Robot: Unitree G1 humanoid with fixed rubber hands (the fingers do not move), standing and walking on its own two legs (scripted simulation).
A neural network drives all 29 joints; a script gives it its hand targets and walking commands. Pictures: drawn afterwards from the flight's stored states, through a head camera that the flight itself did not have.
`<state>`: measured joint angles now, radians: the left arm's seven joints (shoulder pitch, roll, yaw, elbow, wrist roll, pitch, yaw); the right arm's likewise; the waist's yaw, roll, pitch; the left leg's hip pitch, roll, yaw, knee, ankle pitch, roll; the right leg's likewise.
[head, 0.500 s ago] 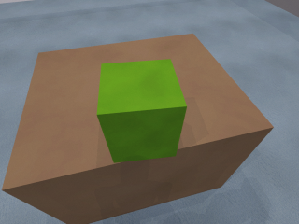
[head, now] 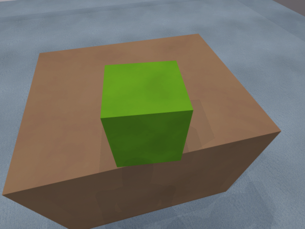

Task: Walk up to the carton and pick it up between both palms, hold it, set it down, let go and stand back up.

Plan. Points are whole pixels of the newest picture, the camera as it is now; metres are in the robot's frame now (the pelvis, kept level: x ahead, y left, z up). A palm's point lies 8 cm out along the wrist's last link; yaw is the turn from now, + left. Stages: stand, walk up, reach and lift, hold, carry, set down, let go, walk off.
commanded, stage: stand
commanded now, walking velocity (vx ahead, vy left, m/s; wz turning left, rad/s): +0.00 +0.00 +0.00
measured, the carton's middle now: (145, 116) +0.43 +0.02 +0.03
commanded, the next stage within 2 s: none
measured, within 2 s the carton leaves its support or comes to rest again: neither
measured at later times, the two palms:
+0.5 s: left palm out of the picture -0.01 +0.21 -0.15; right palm out of the picture -0.04 -0.21 -0.15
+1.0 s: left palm out of the picture -0.01 +0.21 -0.15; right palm out of the picture -0.04 -0.21 -0.15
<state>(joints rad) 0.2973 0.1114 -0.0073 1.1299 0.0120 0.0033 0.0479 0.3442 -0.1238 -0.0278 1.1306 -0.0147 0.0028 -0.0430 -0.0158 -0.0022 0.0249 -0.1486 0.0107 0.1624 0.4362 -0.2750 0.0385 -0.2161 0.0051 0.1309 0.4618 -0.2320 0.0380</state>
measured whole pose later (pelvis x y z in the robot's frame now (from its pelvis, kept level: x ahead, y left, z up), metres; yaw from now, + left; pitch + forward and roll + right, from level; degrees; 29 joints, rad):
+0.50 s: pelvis +0.00 +0.00 +0.00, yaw +0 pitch -1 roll +0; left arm 0.30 0.11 -0.01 1.13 0.01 0.00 0.05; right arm 0.35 -0.12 -0.03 1.12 -0.01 0.00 -0.04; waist -0.02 0.00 0.03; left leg -0.15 0.01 0.16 0.44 -0.28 0.04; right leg -0.21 0.00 0.13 0.46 -0.24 0.04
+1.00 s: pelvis +0.00 +0.00 +0.00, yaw +0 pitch -1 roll +0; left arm 0.29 0.12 0.00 1.10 0.01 0.01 0.04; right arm 0.35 -0.13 -0.02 1.09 -0.01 0.00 -0.04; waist -0.02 0.00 0.04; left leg -0.16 0.01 0.16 0.45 -0.28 0.04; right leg -0.23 0.01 0.13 0.47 -0.23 0.04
